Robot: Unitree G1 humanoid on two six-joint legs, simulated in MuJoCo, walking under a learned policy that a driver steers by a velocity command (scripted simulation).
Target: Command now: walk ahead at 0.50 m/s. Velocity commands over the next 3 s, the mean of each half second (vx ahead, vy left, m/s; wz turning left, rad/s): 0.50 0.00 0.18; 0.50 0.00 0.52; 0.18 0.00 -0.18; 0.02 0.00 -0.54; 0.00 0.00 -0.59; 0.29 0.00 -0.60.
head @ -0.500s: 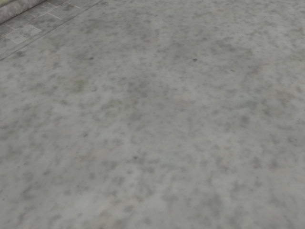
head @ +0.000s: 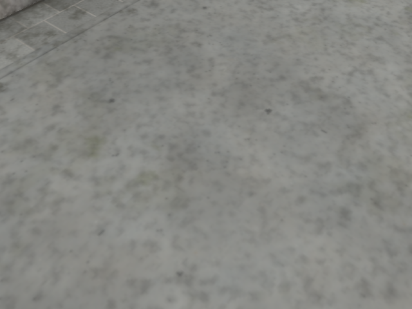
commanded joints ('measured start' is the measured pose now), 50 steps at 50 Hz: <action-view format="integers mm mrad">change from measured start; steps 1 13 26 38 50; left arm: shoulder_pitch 16 -336 -56 -87 51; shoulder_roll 75 39 107 146 30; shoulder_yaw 29 24 42 63 17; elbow -64 -177 -138 -86 -140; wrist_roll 7 14 29 37 46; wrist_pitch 1 5 -25 -18 4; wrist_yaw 13 -4 -9 19 6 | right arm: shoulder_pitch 31 249 186 -24 214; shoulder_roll -69 -140 -128 -45 -356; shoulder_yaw -10 -21 -27 -34 -123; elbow -22 66 -12 -122 -135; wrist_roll -14 10 45 18 6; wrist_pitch -13 6 7 66 66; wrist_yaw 5 -41 -51 -16 -16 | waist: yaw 9 -72 64 20 -33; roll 114 75 -77 -30 323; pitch -70 43 -172 25 -326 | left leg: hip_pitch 196 287 -373 -319 721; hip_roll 246 219 110 166 383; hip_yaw -302 -178 -175 -112 -735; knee -316 -364 808 349 -96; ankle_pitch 37 139 -262 158 94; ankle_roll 150 139 -14 -37 352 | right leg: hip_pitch -201 -308 491 273 -279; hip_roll -109 -61 -318 -231 38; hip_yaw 36 -15 362 -145 -157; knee -5 -564 -901 -1071 153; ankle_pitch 117 482 150 397 -250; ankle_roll -7 52 -135 -112 101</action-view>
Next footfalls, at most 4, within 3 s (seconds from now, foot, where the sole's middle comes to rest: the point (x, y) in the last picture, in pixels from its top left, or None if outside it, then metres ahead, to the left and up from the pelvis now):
0.44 right None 0.42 -0.15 -0.77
0.98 left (153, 267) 0.60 0.19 -0.77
1.52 right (197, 219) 0.79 0.05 -0.77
1.96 left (131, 223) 0.76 0.28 -0.77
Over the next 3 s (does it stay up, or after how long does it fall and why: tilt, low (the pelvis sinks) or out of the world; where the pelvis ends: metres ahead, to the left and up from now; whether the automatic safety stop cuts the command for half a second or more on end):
stays up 0.81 0.09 0.01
